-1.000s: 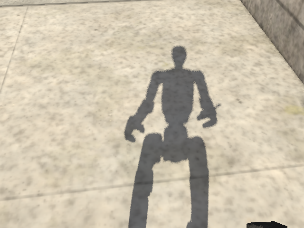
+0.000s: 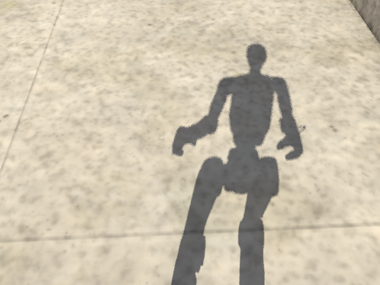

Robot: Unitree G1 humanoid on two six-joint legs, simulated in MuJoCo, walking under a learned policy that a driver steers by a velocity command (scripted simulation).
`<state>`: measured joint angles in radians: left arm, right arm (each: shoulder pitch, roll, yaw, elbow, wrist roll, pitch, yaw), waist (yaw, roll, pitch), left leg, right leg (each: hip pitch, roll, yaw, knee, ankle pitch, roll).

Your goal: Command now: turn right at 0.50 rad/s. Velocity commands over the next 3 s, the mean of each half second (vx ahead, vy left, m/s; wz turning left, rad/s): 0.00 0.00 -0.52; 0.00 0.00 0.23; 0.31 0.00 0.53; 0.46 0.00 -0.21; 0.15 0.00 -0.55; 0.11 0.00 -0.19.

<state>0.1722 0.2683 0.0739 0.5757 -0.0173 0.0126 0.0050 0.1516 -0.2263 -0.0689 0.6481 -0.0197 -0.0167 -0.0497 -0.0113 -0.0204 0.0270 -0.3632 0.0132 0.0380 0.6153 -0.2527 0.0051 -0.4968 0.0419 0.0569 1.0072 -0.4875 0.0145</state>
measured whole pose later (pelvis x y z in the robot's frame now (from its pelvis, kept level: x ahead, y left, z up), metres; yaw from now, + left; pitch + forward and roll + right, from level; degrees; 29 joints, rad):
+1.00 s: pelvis -0.01 -0.03 +0.00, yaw -4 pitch +1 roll -1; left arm 0.17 0.24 0.05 0.62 0.03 -0.01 0.04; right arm 0.16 -0.26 -0.06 0.56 0.02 0.02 -0.01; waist 0.03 0.02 0.01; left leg -0.51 -0.02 -0.06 1.05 -0.52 -0.04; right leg -0.32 0.00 -0.09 0.63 -0.33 -0.05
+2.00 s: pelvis +0.40 +0.10 +0.02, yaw +1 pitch +4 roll -1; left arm 0.38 0.25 0.06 0.79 -0.02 -0.05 0.01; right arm 0.06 -0.25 -0.01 0.60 -0.01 -0.11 -0.01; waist 0.08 0.04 0.01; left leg -0.72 0.08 -0.10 0.74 -0.02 -0.07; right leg -0.19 0.11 0.07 0.35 -0.22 -0.08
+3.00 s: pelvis +0.59 +0.10 +0.02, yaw -20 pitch +2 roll -1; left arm 0.23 0.24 0.05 0.68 0.00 -0.01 0.02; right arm 0.18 -0.27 -0.06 0.74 0.01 0.00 0.01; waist 0.02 0.01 -0.02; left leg -0.39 0.04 0.02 0.66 -0.30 0.00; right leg -0.21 0.02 -0.03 0.45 -0.27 -0.03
